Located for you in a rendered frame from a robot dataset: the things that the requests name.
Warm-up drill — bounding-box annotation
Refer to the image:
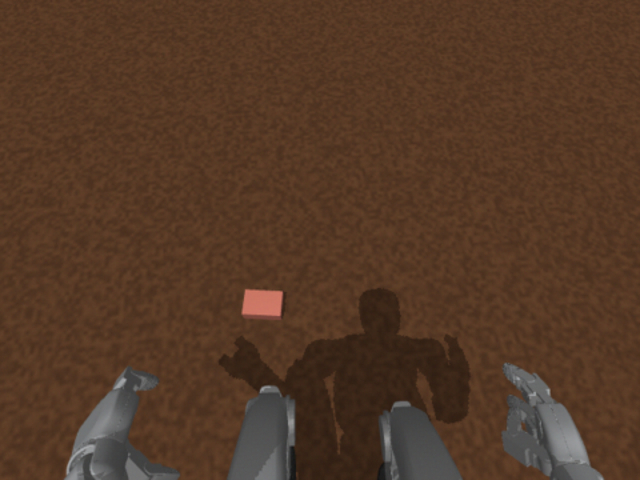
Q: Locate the left robot hand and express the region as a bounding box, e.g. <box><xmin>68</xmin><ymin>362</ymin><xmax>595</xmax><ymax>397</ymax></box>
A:
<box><xmin>72</xmin><ymin>366</ymin><xmax>180</xmax><ymax>480</ymax></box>

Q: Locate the left robot arm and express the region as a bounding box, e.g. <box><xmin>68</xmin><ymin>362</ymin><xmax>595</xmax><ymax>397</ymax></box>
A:
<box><xmin>64</xmin><ymin>438</ymin><xmax>128</xmax><ymax>480</ymax></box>

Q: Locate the right robot hand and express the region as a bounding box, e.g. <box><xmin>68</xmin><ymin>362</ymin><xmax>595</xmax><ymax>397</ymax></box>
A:
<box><xmin>501</xmin><ymin>363</ymin><xmax>591</xmax><ymax>477</ymax></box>

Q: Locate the right robot arm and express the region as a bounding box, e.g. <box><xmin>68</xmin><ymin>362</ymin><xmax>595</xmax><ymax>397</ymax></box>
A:
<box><xmin>550</xmin><ymin>463</ymin><xmax>605</xmax><ymax>480</ymax></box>

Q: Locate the small box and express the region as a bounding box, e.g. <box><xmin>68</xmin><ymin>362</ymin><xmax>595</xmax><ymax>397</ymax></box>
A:
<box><xmin>242</xmin><ymin>289</ymin><xmax>284</xmax><ymax>320</ymax></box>

